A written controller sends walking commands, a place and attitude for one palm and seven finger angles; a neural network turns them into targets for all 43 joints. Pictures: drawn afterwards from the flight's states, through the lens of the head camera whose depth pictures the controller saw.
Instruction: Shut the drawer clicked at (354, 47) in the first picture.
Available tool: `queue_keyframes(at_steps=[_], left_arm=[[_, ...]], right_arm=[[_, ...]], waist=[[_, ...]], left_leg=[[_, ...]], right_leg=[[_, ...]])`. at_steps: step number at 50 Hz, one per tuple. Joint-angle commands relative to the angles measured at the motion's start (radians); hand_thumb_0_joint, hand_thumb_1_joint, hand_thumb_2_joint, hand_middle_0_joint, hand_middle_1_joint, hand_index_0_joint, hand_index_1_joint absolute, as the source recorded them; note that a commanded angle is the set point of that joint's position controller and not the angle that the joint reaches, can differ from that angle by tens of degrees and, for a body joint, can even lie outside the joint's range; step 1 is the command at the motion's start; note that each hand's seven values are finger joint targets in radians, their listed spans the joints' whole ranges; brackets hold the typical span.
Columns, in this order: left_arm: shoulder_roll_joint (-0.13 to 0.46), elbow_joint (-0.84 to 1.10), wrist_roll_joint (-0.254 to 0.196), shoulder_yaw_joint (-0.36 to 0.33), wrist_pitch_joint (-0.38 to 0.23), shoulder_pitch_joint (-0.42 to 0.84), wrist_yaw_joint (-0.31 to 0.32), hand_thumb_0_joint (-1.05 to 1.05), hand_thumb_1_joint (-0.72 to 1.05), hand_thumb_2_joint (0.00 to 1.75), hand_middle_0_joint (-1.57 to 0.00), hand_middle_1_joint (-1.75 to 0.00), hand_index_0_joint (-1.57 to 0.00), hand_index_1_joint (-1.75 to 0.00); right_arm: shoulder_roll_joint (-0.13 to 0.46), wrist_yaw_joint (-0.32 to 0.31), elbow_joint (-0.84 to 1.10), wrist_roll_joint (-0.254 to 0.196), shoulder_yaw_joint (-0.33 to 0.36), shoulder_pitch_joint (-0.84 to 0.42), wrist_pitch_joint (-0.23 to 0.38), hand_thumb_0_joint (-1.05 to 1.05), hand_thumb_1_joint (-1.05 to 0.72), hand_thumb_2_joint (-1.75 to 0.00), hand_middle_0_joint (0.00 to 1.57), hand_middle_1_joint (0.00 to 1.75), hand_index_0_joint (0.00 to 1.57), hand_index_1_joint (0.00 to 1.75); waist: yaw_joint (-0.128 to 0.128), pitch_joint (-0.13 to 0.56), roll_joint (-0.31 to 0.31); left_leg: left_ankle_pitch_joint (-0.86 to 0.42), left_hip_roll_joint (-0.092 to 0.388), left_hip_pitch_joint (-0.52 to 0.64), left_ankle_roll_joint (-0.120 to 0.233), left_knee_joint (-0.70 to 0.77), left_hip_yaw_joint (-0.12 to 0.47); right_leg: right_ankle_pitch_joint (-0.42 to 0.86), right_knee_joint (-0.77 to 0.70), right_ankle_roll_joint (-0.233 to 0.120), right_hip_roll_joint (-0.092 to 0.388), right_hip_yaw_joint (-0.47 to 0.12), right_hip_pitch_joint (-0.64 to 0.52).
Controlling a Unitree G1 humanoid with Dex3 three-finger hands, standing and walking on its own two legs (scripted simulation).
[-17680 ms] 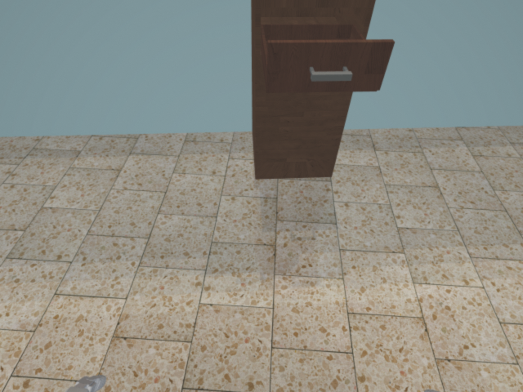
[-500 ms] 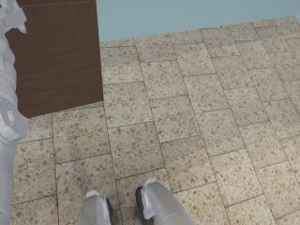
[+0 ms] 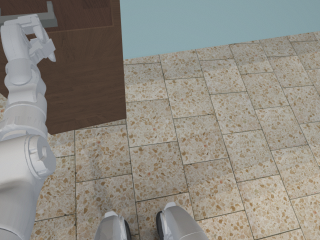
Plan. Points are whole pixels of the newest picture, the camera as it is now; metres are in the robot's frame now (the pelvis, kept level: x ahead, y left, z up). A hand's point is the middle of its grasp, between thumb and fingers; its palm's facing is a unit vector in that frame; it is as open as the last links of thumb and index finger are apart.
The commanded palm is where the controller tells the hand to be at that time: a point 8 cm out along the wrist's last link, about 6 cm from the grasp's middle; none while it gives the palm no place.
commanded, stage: pull the fist back off the drawer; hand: left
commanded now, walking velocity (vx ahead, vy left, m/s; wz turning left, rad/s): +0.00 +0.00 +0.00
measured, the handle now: (24, 15) +0.64 +0.21 +0.08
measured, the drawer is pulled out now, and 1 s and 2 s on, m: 0.00 0.00 0.00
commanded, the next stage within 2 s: draw the hand back to the body in 0.08 s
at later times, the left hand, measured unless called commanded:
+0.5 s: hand (21, 71) +0.46 +0.19 +0.12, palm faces +0.17 -0.99 -0.02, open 3.3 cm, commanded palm +0.42 +0.23 +0.13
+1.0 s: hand out of the picture +0.29 +0.21 +0.18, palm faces +0.30 -0.92 -0.25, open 3.3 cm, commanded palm +0.24 +0.25 +0.20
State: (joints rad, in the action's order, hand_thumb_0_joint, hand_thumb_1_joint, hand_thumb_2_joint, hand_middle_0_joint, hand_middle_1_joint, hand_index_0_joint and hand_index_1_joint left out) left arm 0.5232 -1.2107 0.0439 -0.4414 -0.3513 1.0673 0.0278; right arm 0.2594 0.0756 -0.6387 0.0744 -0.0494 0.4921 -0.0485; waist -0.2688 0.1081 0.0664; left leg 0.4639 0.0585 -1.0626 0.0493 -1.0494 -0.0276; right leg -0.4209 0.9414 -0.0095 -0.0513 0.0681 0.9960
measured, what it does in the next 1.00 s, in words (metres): rises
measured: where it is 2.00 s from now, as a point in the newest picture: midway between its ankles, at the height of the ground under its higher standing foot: outside the picture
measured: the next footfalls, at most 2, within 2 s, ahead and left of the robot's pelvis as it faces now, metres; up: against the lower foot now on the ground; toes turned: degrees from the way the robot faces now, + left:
none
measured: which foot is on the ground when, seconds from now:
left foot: down 0.00-1.00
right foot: down 0.00-1.00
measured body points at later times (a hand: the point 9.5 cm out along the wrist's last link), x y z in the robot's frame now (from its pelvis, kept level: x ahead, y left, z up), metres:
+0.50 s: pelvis +0.04 -0.01 +0.04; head +0.11 +0.00 +0.48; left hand +0.45 +0.24 +0.12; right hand +0.11 -0.27 -0.08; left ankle +0.00 +0.09 -0.67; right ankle +0.00 -0.12 -0.67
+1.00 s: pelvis +0.01 -0.01 +0.07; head +0.00 -0.03 +0.52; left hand +0.27 +0.26 +0.20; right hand +0.20 -0.23 -0.01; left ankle +0.00 +0.09 -0.67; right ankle +0.00 -0.12 -0.67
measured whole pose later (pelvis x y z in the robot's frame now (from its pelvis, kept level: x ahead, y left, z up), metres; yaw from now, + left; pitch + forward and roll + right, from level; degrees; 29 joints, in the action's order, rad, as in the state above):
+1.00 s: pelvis +0.01 -0.01 +0.07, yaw +3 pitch -1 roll -1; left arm 0.30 -0.07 -0.09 -0.14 -0.07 -0.03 0.08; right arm 0.24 -0.07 -0.57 -0.05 -0.05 0.19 -0.01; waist 0.02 0.02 0.05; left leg 0.28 -0.01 -0.22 0.03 -0.52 -0.02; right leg -0.28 0.49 -0.02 -0.01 0.03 0.19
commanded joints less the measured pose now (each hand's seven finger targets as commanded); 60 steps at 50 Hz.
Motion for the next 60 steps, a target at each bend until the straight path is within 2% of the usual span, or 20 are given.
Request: queue_keyframes(at_steps=[1, 5, 9, 12, 13, 16, 19, 21, 23, 27, 31, 33, 34, 35, 37, 38, 42, 52, 56, 60], left_arm=[[0.218, 0.329, -0.05, -0.004, -0.121, 0.446, -0.009, 0.0, 0.9, 0.9, -1.4, -1.6, -1.4, -1.6], [0.151, 0.228, -0.055, 0.032, -0.092, 0.374, -0.027, 0.0, 0.9, 0.9, -1.4, -1.6, -1.4, -1.6], [0.102, 0.203, -0.071, 0.07, -0.076, 0.31, -0.067, 0.0, 0.9, 0.9, -1.4, -1.6, -1.4, -1.6], [0.118, 0.36, -0.122, 0.027, -0.086, 0.123, -0.099, 0.0, 0.9, 0.9, -1.4, -1.6, -1.4, -1.6], [0.086, 0.446, -0.142, 0.049, -0.09, 0.09, -0.109, 0.0, 0.9, 0.9, -1.4, -1.6, -1.4, -1.6], [0.025, 0.645, -0.185, 0.09, -0.085, -0.054, -0.119, 0.0, 0.9, 0.9, -1.4, -1.6, -1.4, -1.6], [0.026, 0.704, -0.211, 0.081, -0.042, -0.135, -0.109, 0.0, 0.9, 0.9, -1.4, -1.6, -1.4, -1.6], [0.011, 0.744, -0.215, 0.1, -0.027, -0.118, -0.095, 0.0, 0.9, 0.9, -1.4, -1.6, -1.4, -1.6], [-0.011, 0.773, -0.214, 0.125, -0.022, -0.144, -0.09, 0.0, 0.9, 0.9, -1.4, -1.6, -1.4, -1.6], [-0.051, 0.894, -0.228, 0.168, 0.01, -0.325, -0.124, 0.0, 0.9, 0.9, -1.4, -1.6, -1.4, -1.6], [-0.08, 0.923, -0.264, 0.185, 0.069, -0.413, -0.149, 0.0, 0.9, 0.9, -1.4, -1.6, -1.4, -1.6], [-0.055, 0.926, -0.28, 0.142, 0.109, -0.489, -0.148, 0.0, 0.9, 0.9, -1.4, -1.6, -1.4, -1.6], [-0.054, 0.964, -0.283, 0.14, 0.123, -0.508, -0.148, 0.0, 0.9, 0.9, -1.4, -1.6, -1.4, -1.6], [0.008, 1.087, -0.173, 0.206, 0.132, -0.541, -0.082, 0.0, 0.9, 0.9, -1.4, -1.6, -1.4, -1.6], [-0.054, 1.148, -0.168, 0.229, 0.164, -0.624, -0.027, 0.0, 0.9, 0.9, -1.4, -1.6, -1.4, -1.6], [-0.048, 1.186, -0.16, 0.23, 0.176, -0.653, -0.009, 0.0, 0.9, 0.9, -1.4, -1.6, -1.4, -1.6], [-0.051, 1.265, -0.141, 0.239, 0.205, -0.683, 0.039, 0.0, 0.9, 0.9, -1.4, -1.6, -1.4, -1.6], [-0.07, 1.523, -0.138, 0.21, 0.203, -1.012, 0.065, 0.0, 0.9, 0.9, -1.4, -1.6, -1.4, -1.6], [-0.037, 1.606, -0.14, 0.148, 0.202, -1.169, 0.065, 0.0, 0.9, 0.9, -1.4, -1.6, -1.4, -1.6], [-0.039, 1.72, -0.139, 0.115, 0.196, -1.287, 0.067, 0.0, 0.9, 0.9, -1.4, -1.6, -1.4, -1.6]], right_arm=[[0.2, -0.015, 0.026, -0.004, 0.088, 0.202, -0.013, 0.0, -0.9, -0.9, 0.2, 0.3, 0.2, 0.3], [0.189, -0.02, 0.02, -0.014, 0.092, 0.198, -0.033, 0.0, -0.9, -0.9, 0.2, 0.3, 0.2, 0.3], [0.184, -0.023, 0.03, -0.021, 0.094, 0.183, -0.048, 0.0, -0.9, -0.9, 0.2, 0.3, 0.2, 0.3], [0.177, -0.025, 0.084, -0.037, 0.102, 0.151, -0.055, 0.0, -0.9, -0.9, 0.2, 0.3, 0.2, 0.3], [0.167, -0.023, 0.103, -0.046, 0.104, 0.129, -0.052, 0.0, -0.9, -0.9, 0.2, 0.3, 0.2, 0.3], [0.151, -0.02, 0.132, -0.068, 0.112, 0.086, -0.037, 0.0, -0.9, -0.9, 0.2, 0.3, 0.2, 0.3], [0.154, -0.031, 0.137, -0.091, 0.112, 0.028, -0.026, 0.0, -0.9, -0.9, 0.2, 0.3, 0.2, 0.3], [0.152, -0.047, 0.135, -0.101, 0.107, -0.016, -0.017, 0.0, -0.9, -0.9, 0.2, 0.3, 0.2, 0.3], [0.147, -0.059, 0.133, -0.105, 0.102, -0.048, -0.009, 0.0, -0.9, -0.9, 0.2, 0.3, 0.2, 0.3], [0.135, -0.066, 0.15, -0.111, 0.104, -0.075, 0.014, 0.0, -0.9, -0.9, 0.2, 0.3, 0.2, 0.3], [0.136, -0.084, 0.17, -0.126, 0.094, -0.149, 0.033, 0.0, -0.9, -0.9, 0.2, 0.3, 0.2, 0.3], [0.14, -0.092, 0.189, -0.132, 0.089, -0.184, 0.04, 0.0, -0.9, -0.9, 0.2, 0.3, 0.2, 0.3], [0.136, -0.095, 0.199, -0.134, 0.085, -0.205, 0.044, 0.0, -0.9, -0.9, 0.2, 0.3, 0.2, 0.3], [0.115, -0.106, 0.218, -0.131, 0.091, -0.268, 0.031, 0.0, -0.9, -0.9, 0.2, 0.3, 0.2, 0.3], [0.102, -0.119, 0.233, -0.131, 0.079, -0.303, 0.036, 0.0, -0.9, -0.9, 0.2, 0.3, 0.2, 0.3], [0.102, -0.123, 0.233, -0.132, 0.074, -0.321, 0.037, 0.0, -0.9, -0.9, 0.2, 0.3, 0.2, 0.3], [0.097, -0.146, 0.228, -0.13, 0.056, -0.377, 0.053, 0.0, -0.9, -0.9, 0.2, 0.3, 0.2, 0.3], [0.078, -0.149, 0.216, -0.108, 0.042, -0.426, 0.126, 0.0, -0.9, -0.9, 0.2, 0.3, 0.2, 0.3], [0.084, -0.144, 0.206, -0.096, 0.05, -0.436, 0.14, 0.0, -0.9, -0.9, 0.2, 0.3, 0.2, 0.3], [0.072, -0.14, 0.203, -0.091, 0.053, -0.44, 0.153, 0.0, -0.9, -0.9, 0.2, 0.3, 0.2, 0.3]], waist=[[0.033, 0.608, 0.169], [0.02, 0.488, 0.061], [0.034, 0.463, 0.067], [0.118, 0.601, 0.098], [0.132, 0.628, 0.132], [0.155, 0.652, 0.09], [0.159, 0.514, -0.013], [0.147, 0.398, -0.015], [0.15, 0.335, 0.015], [0.193, 0.43, 0.069], [0.201, 0.312, -0.019], [0.221, 0.271, -0.078], [0.233, 0.27, -0.064], [0.256, 0.283, -0.069], [0.25, 0.218, -0.047], [0.256, 0.205, -0.012], [0.254, 0.081, -0.042], [0.291, 0.004, 0.014], [0.308, -0.019, -0.058], [0.313, -0.035, -0.032]], left_leg=[[-0.63, -0.012, 0.612, -0.027, 0.09, 0.103], [-0.574, -0.027, 0.509, -0.011, 0.101, 0.07], [-0.618, -0.031, 0.524, -0.012, 0.104, 0.059], [-0.771, -0.032, 0.627, -0.02, 0.133, 0.05], [-0.814, -0.034, 0.667, -0.02, 0.137, 0.042], [-0.853, -0.035, 0.715, -0.014, 0.166, 0.036], [-0.644, -0.043, 0.642, -0.008, 0.222, 0.023], [-0.494, -0.049, 0.623, -0.004, 0.259, 0.019], [-0.504, -0.047, 0.653, -0.006, 0.281, 0.025], [-0.806, -0.035, 0.795, -0.014, 0.268, 0.035], [-0.617, -0.038, 0.757, -0.015, 0.333, 0.043], [-0.535, -0.047, 0.718, -0.012, 0.365, 0.034], [-0.511, -0.051, 0.717, -0.013, 0.378, 0.03], [-0.482, -0.051, 0.777, -0.012, 0.431, 0.022], [-0.416, -0.053, 0.797, -0.014, 0.474, 0.022], [-0.406, -0.048, 0.818, -0.015, 0.493, 0.025], [-0.3, -0.043, 0.852, -0.011, 0.576, 0.035], [-0.308, -0.043, 0.958, -0.018, 0.688, 0.046], [-0.35, -0.045, 0.957, -0.013, 0.695, 0.036], [-0.349, -0.047, 0.965, -0.013, 0.696, 0.028]], right_leg=[[0.438, -0.085, -0.014, -0.024, -0.015, -0.241], [0.484, -0.105, -0.004, -0.017, -0.026, -0.287], [0.534, -0.11, -0.005, -0.01, -0.032, -0.301], [0.67, -0.11, -0.011, -0.004, -0.039, -0.438], [0.713, -0.121, -0.009, -0.004, -0.044, -0.465], [0.792, -0.147, -0.007, -0.004, -0.043, -0.555], [0.691, -0.191, 0.001, -0.005, -0.04, -0.588], [0.559, -0.227, -0.002, -0.004, -0.042, -0.562], [0.524, -0.24, -0.007, -0.003, -0.039, -0.545], [0.7, -0.223, -0.003, 0.011, -0.038, -0.609], [0.562, -0.271, -0.007, 0.01, -0.022, -0.619], [0.543, -0.292, -0.006, 0.014, -0.021, -0.657], [0.536, -0.298, -0.008, 0.019, -0.023, -0.678], [0.496, -0.346, -0.016, 0.044, -0.065, -0.731], [0.435, -0.387, -0.017, 0.043, -0.058, -0.739], [0.411, -0.401, -0.02, 0.046, -0.057, -0.747], [0.289, -0.48, -0.019, 0.043, -0.06, -0.751], [0.268, -0.58, -0.026, 0.043, -0.054, -0.86], [0.309, -0.609, -0.019, 0.041, -0.056, -0.891], [0.305, -0.62, -0.015, 0.047, -0.058, -0.894]])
